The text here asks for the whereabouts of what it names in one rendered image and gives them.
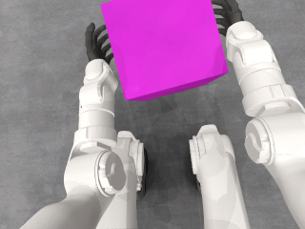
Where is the robot left upper arm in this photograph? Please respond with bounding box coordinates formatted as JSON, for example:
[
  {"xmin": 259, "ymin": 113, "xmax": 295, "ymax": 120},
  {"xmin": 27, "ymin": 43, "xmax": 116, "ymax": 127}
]
[{"xmin": 20, "ymin": 150, "xmax": 127, "ymax": 229}]

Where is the robot right thigh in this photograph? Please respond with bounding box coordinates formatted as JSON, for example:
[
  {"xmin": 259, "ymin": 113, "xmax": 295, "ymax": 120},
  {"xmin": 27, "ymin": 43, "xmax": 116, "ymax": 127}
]
[{"xmin": 189, "ymin": 131, "xmax": 251, "ymax": 229}]

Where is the left robot hand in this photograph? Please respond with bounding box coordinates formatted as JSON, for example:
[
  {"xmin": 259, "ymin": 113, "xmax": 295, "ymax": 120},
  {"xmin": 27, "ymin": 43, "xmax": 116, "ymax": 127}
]
[{"xmin": 85, "ymin": 22, "xmax": 114, "ymax": 65}]

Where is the carton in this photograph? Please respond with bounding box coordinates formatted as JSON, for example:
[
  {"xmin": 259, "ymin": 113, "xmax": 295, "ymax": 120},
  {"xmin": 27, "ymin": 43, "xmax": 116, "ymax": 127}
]
[{"xmin": 100, "ymin": 0, "xmax": 229, "ymax": 101}]

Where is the right robot forearm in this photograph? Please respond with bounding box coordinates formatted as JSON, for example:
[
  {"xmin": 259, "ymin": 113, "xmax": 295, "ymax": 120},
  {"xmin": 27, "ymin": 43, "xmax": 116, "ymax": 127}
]
[{"xmin": 226, "ymin": 21, "xmax": 305, "ymax": 117}]

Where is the robot right upper arm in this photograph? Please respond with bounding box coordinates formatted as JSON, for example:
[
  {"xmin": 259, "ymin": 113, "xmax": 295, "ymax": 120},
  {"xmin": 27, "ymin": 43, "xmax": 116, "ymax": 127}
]
[{"xmin": 244, "ymin": 112, "xmax": 305, "ymax": 229}]

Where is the left robot forearm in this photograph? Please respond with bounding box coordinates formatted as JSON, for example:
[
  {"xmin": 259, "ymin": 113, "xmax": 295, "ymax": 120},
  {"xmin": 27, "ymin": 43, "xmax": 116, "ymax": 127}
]
[{"xmin": 64, "ymin": 58, "xmax": 118, "ymax": 183}]

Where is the right robot hand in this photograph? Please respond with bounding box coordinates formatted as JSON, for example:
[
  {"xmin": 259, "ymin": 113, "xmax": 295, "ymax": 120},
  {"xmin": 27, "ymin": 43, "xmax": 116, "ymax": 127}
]
[{"xmin": 211, "ymin": 0, "xmax": 244, "ymax": 37}]

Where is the robot left thigh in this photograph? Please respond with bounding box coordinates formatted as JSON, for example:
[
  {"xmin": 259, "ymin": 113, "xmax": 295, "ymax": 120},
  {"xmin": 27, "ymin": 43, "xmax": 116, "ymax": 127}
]
[{"xmin": 96, "ymin": 137, "xmax": 145, "ymax": 229}]

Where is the robot thigh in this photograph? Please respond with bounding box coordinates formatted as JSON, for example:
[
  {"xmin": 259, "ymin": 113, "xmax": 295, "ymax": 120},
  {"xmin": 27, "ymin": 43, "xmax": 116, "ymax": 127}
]
[
  {"xmin": 189, "ymin": 131, "xmax": 251, "ymax": 229},
  {"xmin": 96, "ymin": 137, "xmax": 145, "ymax": 229}
]

